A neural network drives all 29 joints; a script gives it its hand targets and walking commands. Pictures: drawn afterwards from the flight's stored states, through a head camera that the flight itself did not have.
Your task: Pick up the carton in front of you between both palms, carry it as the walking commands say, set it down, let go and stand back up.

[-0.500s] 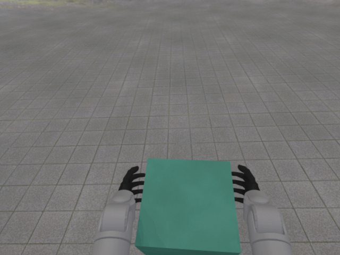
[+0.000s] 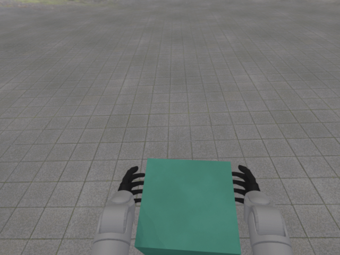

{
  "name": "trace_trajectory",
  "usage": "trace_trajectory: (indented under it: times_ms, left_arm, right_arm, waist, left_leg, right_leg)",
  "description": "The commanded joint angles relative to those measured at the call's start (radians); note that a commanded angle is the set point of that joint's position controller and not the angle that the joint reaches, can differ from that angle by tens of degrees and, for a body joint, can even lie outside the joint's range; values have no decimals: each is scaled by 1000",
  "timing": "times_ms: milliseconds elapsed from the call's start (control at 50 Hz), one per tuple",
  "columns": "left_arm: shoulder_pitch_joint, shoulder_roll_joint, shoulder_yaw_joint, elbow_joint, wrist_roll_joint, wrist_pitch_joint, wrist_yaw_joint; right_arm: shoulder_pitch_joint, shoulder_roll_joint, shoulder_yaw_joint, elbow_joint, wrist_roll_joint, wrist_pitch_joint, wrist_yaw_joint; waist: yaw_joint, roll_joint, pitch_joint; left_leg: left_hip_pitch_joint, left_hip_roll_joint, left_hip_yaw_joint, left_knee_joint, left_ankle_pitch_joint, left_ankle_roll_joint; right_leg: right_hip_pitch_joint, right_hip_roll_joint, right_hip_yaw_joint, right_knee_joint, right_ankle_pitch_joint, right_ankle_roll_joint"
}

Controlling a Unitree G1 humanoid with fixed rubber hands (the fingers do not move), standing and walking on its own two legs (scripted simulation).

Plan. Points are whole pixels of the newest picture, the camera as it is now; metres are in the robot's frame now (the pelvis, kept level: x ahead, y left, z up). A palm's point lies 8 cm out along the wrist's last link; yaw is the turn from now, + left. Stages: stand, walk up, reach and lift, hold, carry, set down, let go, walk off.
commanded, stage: carry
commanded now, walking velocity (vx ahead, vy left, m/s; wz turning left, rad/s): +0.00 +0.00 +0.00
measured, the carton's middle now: (186, 214) +0.29 +0.00 -0.07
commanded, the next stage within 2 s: hold in 0.80 s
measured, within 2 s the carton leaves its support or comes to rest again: neither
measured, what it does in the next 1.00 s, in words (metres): stands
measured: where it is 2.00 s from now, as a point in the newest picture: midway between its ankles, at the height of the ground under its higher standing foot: outside the picture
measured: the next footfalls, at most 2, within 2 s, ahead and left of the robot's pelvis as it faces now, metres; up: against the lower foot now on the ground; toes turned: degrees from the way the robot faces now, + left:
none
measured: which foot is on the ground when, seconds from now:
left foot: down 0.00-1.00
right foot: down 0.00-1.00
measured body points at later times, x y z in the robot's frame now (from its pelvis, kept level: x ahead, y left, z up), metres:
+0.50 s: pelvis +0.00 +0.01 +0.00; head -0.03 +0.00 +0.45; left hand +0.30 +0.16 +0.03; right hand +0.30 -0.14 +0.03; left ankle -0.05 +0.09 -0.73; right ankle +0.09 -0.07 -0.73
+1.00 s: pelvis +0.00 +0.02 +0.01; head -0.02 +0.00 +0.46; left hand +0.29 +0.18 +0.03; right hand +0.30 -0.12 +0.02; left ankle -0.05 +0.09 -0.73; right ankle +0.08 -0.09 -0.73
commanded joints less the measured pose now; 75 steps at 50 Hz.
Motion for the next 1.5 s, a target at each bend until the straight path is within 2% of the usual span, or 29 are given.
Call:
trace_trajectory:
  times_ms: [0, 180, 780, 800, 820, 840, 880, 900, 920, 940, 980, 1000, 1020, 1040, 1060, 1100, 1120, 1140, 1180, 1200, 1220, 1260, 1300, 1340, 1380, 1400, 1480]
  left_arm:
    - [-475, -928, -524, -97, -262, -58, -247]
    - [-467, -934, -533, -103, -267, -58, -248]
    - [-459, -935, -543, -109, -264, -57, -244]
    - [-458, -969, -559, -118, -279, -79, -243]
    - [-424, -920, -527, -105, -264, -104, -228]
    - [-399, -900, -505, -94, -244, -116, -217]
    - [-375, -882, -477, -88, -212, -130, -212]
    - [-371, -860, -437, -61, -182, -137, -207]
    - [-385, -863, -415, -33, -170, -140, -204]
    - [-383, -883, -390, 9, -163, -143, -197]
    - [-389, -907, -403, 17, -178, -137, -204]
    - [-398, -917, -422, 14, -203, -134, -211]
    - [-440, -932, -454, -14, -233, -134, -220]
    - [-488, -943, -485, -25, -261, -133, -232]
    - [-530, -945, -511, -34, -279, -132, -242]
    - [-575, -946, -534, -27, -285, -131, -255]
    - [-580, -943, -529, -12, -276, -130, -259]
    - [-577, -938, -514, 3, -260, -130, -260]
    - [-559, -932, -470, 26, -231, -136, -255]
    - [-538, -937, -444, 41, -212, -139, -248]
    - [-519, -925, -411, 54, -196, -142, -243]
    - [-530, -944, -393, 56, -191, -151, -239]
    - [-543, -955, -374, 74, -190, -156, -239]
    - [-582, -938, -340, 105, -178, -161, -245]
    - [-653, -911, -292, 170, -151, -172, -259]
    - [-708, -894, -263, 213, -133, -182, -270]
    - [-880, -758, -72, 425, -6, -273, -310]
  right_arm:
    - [-407, 948, 541, -30, 259, -24, 255]
    - [-401, 952, 551, -42, 262, -25, 256]
    - [-395, 944, 551, -49, 262, -27, 257]
    - [-317, 939, 552, -94, 289, -38, 249]
    - [-301, 932, 559, -98, 292, -46, 243]
    - [-301, 915, 543, -79, 279, -56, 238]
    - [-303, 895, 516, -63, 250, -74, 229]
    - [-339, 898, 532, -78, 256, -79, 234]
    - [-386, 894, 553, -90, 261, -81, 236]
    - [-437, 883, 572, -109, 271, -84, 243]
    - [-475, 894, 598, -121, 290, -79, 245]
    - [-466, 900, 601, -126, 286, -76, 241]
    - [-423, 905, 581, -105, 270, -70, 236]
    - [-379, 900, 550, -74, 238, -66, 229]
    - [-339, 895, 512, -33, 211, -63, 224]
    - [-316, 888, 458, 7, 179, -65, 220]
    - [-315, 888, 441, 26, 170, -64, 221]
    - [-322, 891, 430, 46, 168, -64, 225]
    - [-361, 919, 441, 56, 185, -65, 240]
    - [-389, 931, 456, 55, 200, -65, 251]
    - [-426, 968, 492, 45, 220, -64, 263]
    - [-480, 982, 508, 49, 241, -67, 276]
    - [-528, 989, 523, 24, 246, -71, 279]
    - [-585, 1001, 519, 30, 243, -75, 275]
    - [-625, 995, 456, 98, 215, -84, 262]
    - [-624, 989, 397, 174, 188, -93, 253]
    - [-691, 949, 100, 424, 23, -174, 201]
  waist:
    - [1, -20, -195]
    - [1, -20, -221]
    - [0, -8, -217]
    - [-50, 134, -140]
    - [-14, 99, -182]
    - [-18, 67, -178]
    - [-7, 43, -150]
    - [12, 47, -124]
    - [24, 22, -121]
    - [40, 22, -123]
    - [49, -25, -122]
    - [35, -24, -132]
    - [4, -16, -128]
    - [-44, -18, -111]
    - [-79, 9, -99]
    - [-114, 36, -82]
    - [-114, 35, -69]
    - [-105, 37, -47]
    - [-65, 35, -23]
    - [-34, 45, -17]
    - [1, 21, -13]
    - [36, 10, -30]
    - [46, -5, -40]
    - [61, -8, -46]
    - [46, 2, -21]
    - [28, 9, -8]
    - [-41, -16, 30]
  left_leg:
    - [-101, 140, -122, -110, 92, 26]
    - [-87, 143, -121, -96, 144, 26]
    - [-66, 154, -127, -94, 244, 30]
    - [-173, 30, -302, -194, 472, 16]
    - [-192, 36, -283, -179, 556, 12]
    - [-176, 40, -294, -188, 565, 10]
    - [-148, 18, -287, -183, 550, -8]
    - [-107, 10, -274, -185, 491, -6]
    - [-80, -1, -260, -178, 475, -6]
    - [-38, -5, -254, -196, 425, 7]
    - [-38, -5, -256, -201, 421, 7]
    - [-60, -1, -262, -206, 416, 4]
    - [-93, 11, -271, -224, 379, 1]
    - [-102, 21, -280, -234, 354, 2]
    - [-93, 26, -286, -235, 336, -2]
    - [-101, 33, -293, -237, 294, -10]
    - [-114, 33, -292, -243, 260, -12]
    - [-140, 34, -291, -251, 222, -11]
    - [-198, 36, -287, -267, 172, -2]
    - [-217, 39, -285, -283, 146, 8]
    - [-224, 30, -273, -272, 164, 12]
    - [-266, 28, -275, -271, 157, 23]
    - [-298, 29, -277, -272, 146, 36]
    - [-308, 22, -268, -266, 81, 48]
    - [-338, 15, -254, -246, -20, 57]
    - [-349, 8, -241, -220, -62, 57]
    - [-424, -22, -198, -46, -132, 42]
  right_leg:
    - [221, -150, 192, -59, 60, 12]
    - [230, -148, 184, -33, 124, 10]
    - [208, -137, 169, -7, 139, 15]
    - [576, 87, 282, 18, 340, 31]
    - [643, 69, 313, 0, 422, 30]
    - [657, 65, 320, -10, 435, 33]
    - [641, 65, 319, -28, 407, 41]
    - [587, 65, 310, -35, 360, 52]
    - [565, 65, 309, -42, 360, 62]
    - [542, 69, 304, -39, 369, 74]
    - [543, 81, 299, -46, 315, 76]
    - [576, 83, 299, -48, 292, 73]
    - [604, 90, 293, -48, 253, 66]
    - [597, 94, 291, -45, 232, 60]
    - [580, 94, 290, -46, 217, 51]
    - [565, 98, 278, -44, 188, 42]
    - [562, 98, 274, -45, 169, 42]
    - [561, 97, 269, -45, 149, 44]
    - [584, 93, 264, -38, 132, 51]
    - [600, 91, 261, -33, 127, 58]
    - [594, 92, 262, -34, 130, 68]
    - [647, 86, 267, -28, 130, 76]
    - [691, 80, 273, -20, 140, 78]
    - [693, 69, 285, -14, 107, 81]
    - [665, 61, 303, -11, 9, 81]
    - [640, 58, 313, -12, -58, 79]
    - [495, 42, 369, -7, -309, 73]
